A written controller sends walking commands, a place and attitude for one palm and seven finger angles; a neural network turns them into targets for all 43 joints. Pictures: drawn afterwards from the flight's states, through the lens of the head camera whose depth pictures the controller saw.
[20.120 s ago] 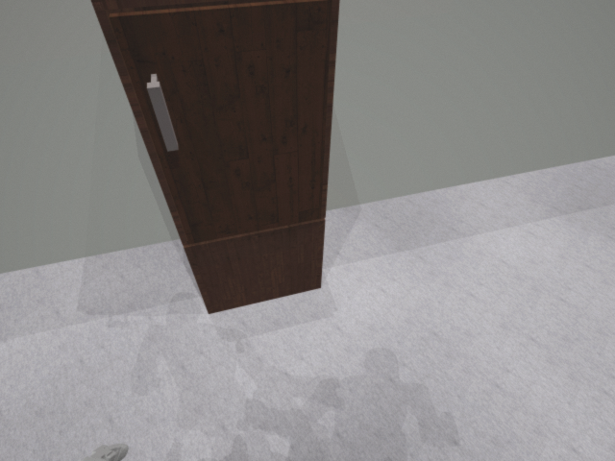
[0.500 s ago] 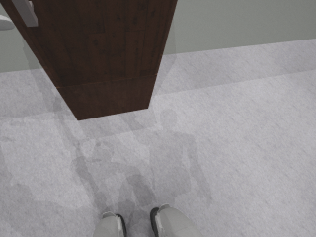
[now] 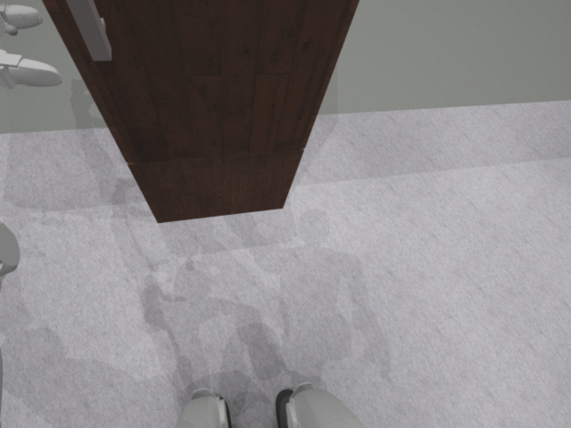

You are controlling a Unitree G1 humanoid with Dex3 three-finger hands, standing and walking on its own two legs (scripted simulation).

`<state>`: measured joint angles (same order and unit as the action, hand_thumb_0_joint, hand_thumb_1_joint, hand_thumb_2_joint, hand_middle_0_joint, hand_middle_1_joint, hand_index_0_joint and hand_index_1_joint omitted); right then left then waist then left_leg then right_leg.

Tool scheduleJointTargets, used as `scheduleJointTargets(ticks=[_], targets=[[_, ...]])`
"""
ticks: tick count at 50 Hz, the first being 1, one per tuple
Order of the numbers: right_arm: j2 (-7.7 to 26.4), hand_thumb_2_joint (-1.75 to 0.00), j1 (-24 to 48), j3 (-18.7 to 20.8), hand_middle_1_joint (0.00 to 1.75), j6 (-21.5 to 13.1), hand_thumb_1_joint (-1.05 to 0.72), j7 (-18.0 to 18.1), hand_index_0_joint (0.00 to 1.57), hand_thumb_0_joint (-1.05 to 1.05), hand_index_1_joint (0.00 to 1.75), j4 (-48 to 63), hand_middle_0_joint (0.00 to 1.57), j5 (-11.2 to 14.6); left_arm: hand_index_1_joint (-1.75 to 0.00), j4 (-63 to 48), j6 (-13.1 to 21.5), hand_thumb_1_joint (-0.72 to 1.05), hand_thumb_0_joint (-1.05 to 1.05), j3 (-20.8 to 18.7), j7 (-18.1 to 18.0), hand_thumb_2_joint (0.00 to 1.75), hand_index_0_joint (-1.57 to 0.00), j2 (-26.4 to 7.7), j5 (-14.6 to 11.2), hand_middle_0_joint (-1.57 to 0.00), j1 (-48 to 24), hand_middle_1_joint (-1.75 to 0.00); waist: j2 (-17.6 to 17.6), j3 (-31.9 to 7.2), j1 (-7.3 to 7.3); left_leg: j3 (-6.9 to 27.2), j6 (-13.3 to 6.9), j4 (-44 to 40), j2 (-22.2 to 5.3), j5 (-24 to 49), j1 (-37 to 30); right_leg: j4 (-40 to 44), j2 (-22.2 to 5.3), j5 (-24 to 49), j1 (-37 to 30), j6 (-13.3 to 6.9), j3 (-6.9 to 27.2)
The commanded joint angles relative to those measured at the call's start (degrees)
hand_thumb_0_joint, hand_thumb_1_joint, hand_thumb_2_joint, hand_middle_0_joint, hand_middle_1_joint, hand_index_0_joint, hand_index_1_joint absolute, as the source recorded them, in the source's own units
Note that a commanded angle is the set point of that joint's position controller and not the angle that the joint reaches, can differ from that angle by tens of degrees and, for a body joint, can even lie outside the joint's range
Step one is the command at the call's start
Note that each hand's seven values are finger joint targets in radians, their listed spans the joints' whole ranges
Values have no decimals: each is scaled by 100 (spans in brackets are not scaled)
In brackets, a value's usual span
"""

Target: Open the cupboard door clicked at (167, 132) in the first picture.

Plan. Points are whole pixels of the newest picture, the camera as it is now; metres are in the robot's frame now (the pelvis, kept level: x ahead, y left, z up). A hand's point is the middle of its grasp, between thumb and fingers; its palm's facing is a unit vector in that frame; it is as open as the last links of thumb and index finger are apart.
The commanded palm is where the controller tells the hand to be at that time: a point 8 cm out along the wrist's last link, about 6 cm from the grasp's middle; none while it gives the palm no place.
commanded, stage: move the hooked fingers beside the handle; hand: left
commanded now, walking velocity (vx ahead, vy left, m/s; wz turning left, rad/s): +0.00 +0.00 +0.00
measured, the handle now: out of the picture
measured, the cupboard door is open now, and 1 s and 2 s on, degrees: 0 0 0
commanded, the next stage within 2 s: slide the fingers in behind the handle in 0.68 s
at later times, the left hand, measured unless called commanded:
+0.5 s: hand (5, 22) +0.57 +0.23 +0.13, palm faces +0.02 -1.00 +0.00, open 13.9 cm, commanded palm +0.57 +0.25 +0.11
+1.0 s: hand (12, 24) +0.59 +0.23 +0.12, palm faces +0.00 -1.00 +0.01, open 14.0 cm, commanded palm +0.58 +0.23 +0.11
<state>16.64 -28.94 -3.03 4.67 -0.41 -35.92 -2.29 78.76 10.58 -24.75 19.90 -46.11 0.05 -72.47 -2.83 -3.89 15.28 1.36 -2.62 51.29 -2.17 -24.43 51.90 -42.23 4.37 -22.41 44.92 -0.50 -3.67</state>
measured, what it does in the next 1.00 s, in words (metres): stands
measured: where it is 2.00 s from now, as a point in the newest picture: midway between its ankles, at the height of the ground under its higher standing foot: outside the picture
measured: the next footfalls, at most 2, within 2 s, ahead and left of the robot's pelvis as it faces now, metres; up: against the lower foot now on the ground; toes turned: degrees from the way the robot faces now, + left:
none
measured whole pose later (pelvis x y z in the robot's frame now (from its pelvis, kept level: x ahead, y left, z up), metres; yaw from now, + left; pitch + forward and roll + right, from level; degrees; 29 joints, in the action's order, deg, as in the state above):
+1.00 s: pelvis -0.02 +0.01 -0.01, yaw -1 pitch +27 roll -7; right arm 15.7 -30.8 -4.1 3.3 -1.0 -37.0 -3.3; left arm 79.1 10.7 -24.1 17.7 -48.1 2.1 -78.1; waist -3.6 -3.3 17.7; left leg 1.9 -3.6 55.4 -1.8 -24.6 58.1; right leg -45.3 4.1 -22.4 50.4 0.5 -4.2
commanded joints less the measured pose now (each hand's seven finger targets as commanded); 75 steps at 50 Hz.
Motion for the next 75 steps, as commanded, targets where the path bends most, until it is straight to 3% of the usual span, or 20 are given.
scheduleJointTargets(ticks=[1, 5, 12, 14, 18, 21, 27, 34, 36, 43, 44, 46, 52, 56, 65, 67, 71, 73, 74, 75], targets=[[1202, -90, -1633, 394, 30, -24, -90, 82, 20, 0, 30, -102, 20, -56, -120, -1351, 536, -50, 0, -243, -173, 30, -30, -1377, -94, -30, -2874, -120, -1316, -2941, 281, 393, 31, -27, -81, 3849, -3186, 77, 107, 2771, -249, -47, 119], [1176, -90, -1553, 398, 30, -41, -90, 46, 20, 0, 30, -63, 20, -78, -120, -1759, 818, -50, 0, -342, -305, 30, -30, -1553, -17, -30, -3021, -120, -1685, -3447, 198, 479, 106, 57, -105, 4336, -3574, -53, 98, 2894, -260, -58, 129], [1218, -90, -1495, 302, 30, -4, -90, 87, 20, 0, 30, 12, 20, 23, -120, -729, 423, -50, 0, -279, -234, 30, -30, -1738, 131, -30, -2576, -120, -1008, -2746, 232, 328, -20, -32, -28, 3160, -2501, 21, 78, 2505, -441, -15, 125], [1218, -90, -1506, 271, 30, -38, -90, 120, 20, 0, 30, 3, 20, 8, -120, -687, 433, -50, 0, -190, -225, 30, -30, -1694, 154, -30, -2794, -120, -1106, -2562, 319, 326, -42, -28, -34, 2938, -2433, 38, 72, 2261, -230, -24, 127], [1254, -90, -1585, 270, 30, -109, -90, 151, 20, 0, 30, -56, 20, -30, -120, -983, 654, -50, 0, -235, -177, 30, -30, -1902, 91, -30, -3285, -120, -1219, -2894, 439, 366, -39, 53, -80, 2857, -2540, 10, 98, 2071, -155, -11, 156], [1250, -90, -1617, 283, 30, -130, -90, 136, 20, 0, 30, -96, 20, -43, -120, -1183, 782, -50, 0, -219, -107, 30, -30, -1842, 55, -30, -3375, -120, -1619, -3264, 384, 472, 38, 74, -100, 3174, -2998, -64, 113, 2080, 10, -54, 107], [1287, -90, -1691, 221, 30, -127, -90, 146, 20, 0, 30, -149, 20, -29, -120, -480, 376, -50, 0, -69, -98, 30, -30, -1716, 137, -30, -3069, -120, -1354, -2634, 436, 500, -10, 19, -117, 2784, -2555, -7, 101, 1655, 295, -33, 9], [1311, -90, -1749, 258, 30, -139, -90, 115, 20, 0, 30, -80, 20, -101, -120, -1218, 649, -50, 0, -430, -239, 30, -30, -2190, 194, -30, -3309, -120, -1551, -3058, 376, 522, 22, 108, -145, 3094, -2784, -114, 132, 1870, 201, -55, 22], [1311, -90, -1729, 284, 30, -133, -90, 94, 20, 0, 30, -91, 20, -89, -120, -1340, 698, -50, 0, -423, -221, 30, -30, -2131, 162, -30, -3317, -120, -1820, -3275, 321, 571, 89, 108, -156, 3352, -3099, -128, 144, 1926, 268, -74, 11], [1294, -90, -1772, 290, 30, -80, -90, 71, 20, 0, 30, -203, 20, -61, -120, -857, 355, -50, 0, 33, -158, 30, -30, -1490, 165, -30, -3179, -120, -1712, -2820, 438, 694, 126, 69, -191, 3410, -3190, -65, 152, 1682, 680, -59, -101], [1280, -90, -1800, 307, 30, -96, -90, 65, 20, 0, 30, -211, 20, -86, -120, -958, 340, -50, 0, 146, -171, 30, -30, -1240, 130, -30, -3313, -120, -1794, -2846, 501, 752, 140, 65, -198, 3598, -3388, -57, 151, 1689, 816, -62, -122], [1283, -90, -1837, 336, 30, -110, -90, 47, 20, 0, 30, -223, 20, -115, -120, -1203, 362, -50, 0, 53, -209, 30, -30, -1303, 107, -30, -3352, -120, -1920, -3120, 434, 782, 190, 94, -216, 3930, -3604, -71, 162, 1827, 743, -66, -114], [1222, -90, -1818, 372, 30, -128, -90, -47, 20, 0, 30, -221, 20, -160, -120, -1222, 395, -50, 0, 133, -393, 30, -30, -810, 4, -30, -3286, -120, -1662, -2904, 469, 771, 200, 93, -201, 3981, -3524, -56, 189, 1929, 722, -70, -129], [1230, -90, -1822, 351, 30, -141, -90, -57, 20, 0, 30, -187, 20, -165, -120, -1138, 404, -50, 0, -101, -590, 30, -30, -1128, 98, -30, -3228, -120, -1493, -2923, 421, 630, 112, 114, -138, 3696, -3140, -101, 157, 2098, 416, -75, -58], [1161, -90, -1784, 440, 30, -150, -90, -159, 20, 0, 30, -164, 20, -170, -120, -1810, 714, -50, 0, 53, -784, 30, -30, -759, 127, -30, -3423, -120, -1816, -3549, 343, 735, 226, 173, -158, 4429, -3784, -185, 179, 2363, 368, -76, -46], [1134, -90, -1762, 458, 30, -153, -90, -170, 20, 0, 30, -214, 20, -162, -120, -1729, 637, -50, 0, 331, -725, 30, -30, -277, 37, -30, -3451, -120, -1739, -3439, 410, 730, 212, 149, -146, 4329, -3811, -121, 193, 2320, 417, -69, -59], [1116, -90, -1774, 460, 30, -163, -90, -164, 20, 0, 30, -298, 20, -139, -120, -1493, 531, -50, 0, 391, -743, 30, -30, -66, -43, -30, -3430, -120, -1544, -3194, 461, 659, 140, 93, -96, 3916, -3600, -31, 197, 2253, 391, -64, -41], [1123, -90, -1778, 430, 30, -190, -90, -155, 20, 0, 30, -305, 20, -139, -120, -1212, 451, -50, 0, 300, -831, 30, -30, -165, -36, -30, -3344, -120, -1247, -2920, 487, 532, 55, 52, -33, 3400, -3086, 12, 179, 2252, 179, -51, 0], [1145, -90, -1825, 401, 30, -196, -90, -134, 20, 0, 30, -307, 20, -151, -120, -1148, 468, -50, 0, -9, -911, 30, -30, -571, 13, -30, -3297, -120, -1216, -2926, 398, 533, 46, 44, -36, 3392, -2970, -40, 159, 2286, 61, -75, 6], [1109, -90, -1782, 392, 30, -209, -90, -141, 20, 0, 30, -260, 20, -154, -120, -1216, 480, -50, 0, 169, -961, 30, -30, -422, 50, -30, -3447, -120, -1342, -2965, 463, 484, 40, 45, -8, 3357, -2921, -51, 140, 2337, 62, -51, 42]])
